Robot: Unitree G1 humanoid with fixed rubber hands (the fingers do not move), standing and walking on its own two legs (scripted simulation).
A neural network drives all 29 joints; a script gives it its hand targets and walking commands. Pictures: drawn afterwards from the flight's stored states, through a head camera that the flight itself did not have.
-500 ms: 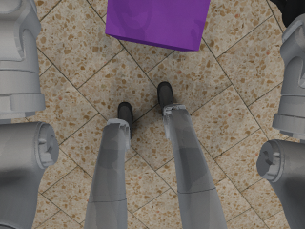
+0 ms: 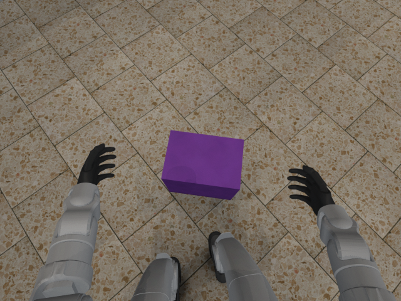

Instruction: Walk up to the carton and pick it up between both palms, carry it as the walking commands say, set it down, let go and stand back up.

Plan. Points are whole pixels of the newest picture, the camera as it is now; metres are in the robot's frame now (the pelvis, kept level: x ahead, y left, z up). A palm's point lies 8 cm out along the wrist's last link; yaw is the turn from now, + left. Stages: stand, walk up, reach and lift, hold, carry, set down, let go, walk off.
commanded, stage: let go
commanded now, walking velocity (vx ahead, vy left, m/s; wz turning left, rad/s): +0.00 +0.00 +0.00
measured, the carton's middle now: (203, 168) +0.49 -0.06 -0.59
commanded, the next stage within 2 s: stand in 0.72 s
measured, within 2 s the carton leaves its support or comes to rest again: neither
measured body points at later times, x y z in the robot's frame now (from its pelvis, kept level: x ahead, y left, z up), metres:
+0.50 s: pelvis +0.08 +0.03 +0.05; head +0.12 +0.04 +0.49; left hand +0.25 +0.26 -0.04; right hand +0.25 -0.21 -0.02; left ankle +0.01 +0.13 -0.69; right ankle +0.09 -0.09 -0.69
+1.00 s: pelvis +0.10 +0.04 +0.03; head +0.04 +0.02 +0.48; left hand +0.23 +0.31 -0.06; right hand +0.22 -0.24 -0.06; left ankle +0.01 +0.13 -0.69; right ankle +0.09 -0.09 -0.69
